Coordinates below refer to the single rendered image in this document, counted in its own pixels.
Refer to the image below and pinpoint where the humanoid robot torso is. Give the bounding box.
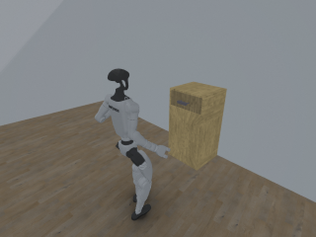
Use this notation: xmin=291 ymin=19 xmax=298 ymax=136
xmin=109 ymin=97 xmax=137 ymax=158

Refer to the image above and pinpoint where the drawer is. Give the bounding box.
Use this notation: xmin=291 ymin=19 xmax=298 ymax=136
xmin=171 ymin=90 xmax=202 ymax=115

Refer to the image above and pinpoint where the robot left shin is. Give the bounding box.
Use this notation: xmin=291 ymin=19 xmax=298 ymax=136
xmin=131 ymin=164 xmax=143 ymax=194

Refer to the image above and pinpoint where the handle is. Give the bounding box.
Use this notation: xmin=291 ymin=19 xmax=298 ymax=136
xmin=177 ymin=100 xmax=189 ymax=106

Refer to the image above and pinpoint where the robot right hand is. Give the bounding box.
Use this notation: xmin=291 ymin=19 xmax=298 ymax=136
xmin=155 ymin=145 xmax=171 ymax=159

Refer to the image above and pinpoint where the right robot upper arm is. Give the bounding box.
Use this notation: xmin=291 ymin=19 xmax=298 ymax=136
xmin=125 ymin=100 xmax=140 ymax=141

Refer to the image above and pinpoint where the left robot upper arm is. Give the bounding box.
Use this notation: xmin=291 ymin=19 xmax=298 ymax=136
xmin=95 ymin=94 xmax=114 ymax=123

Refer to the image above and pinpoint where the robot left forearm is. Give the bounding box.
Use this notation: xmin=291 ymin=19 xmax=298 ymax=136
xmin=105 ymin=110 xmax=111 ymax=119

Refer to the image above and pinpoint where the robot right forearm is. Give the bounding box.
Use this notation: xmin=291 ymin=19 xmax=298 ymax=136
xmin=132 ymin=131 xmax=159 ymax=152

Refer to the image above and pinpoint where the cabinet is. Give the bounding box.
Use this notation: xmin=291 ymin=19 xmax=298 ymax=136
xmin=168 ymin=82 xmax=227 ymax=170

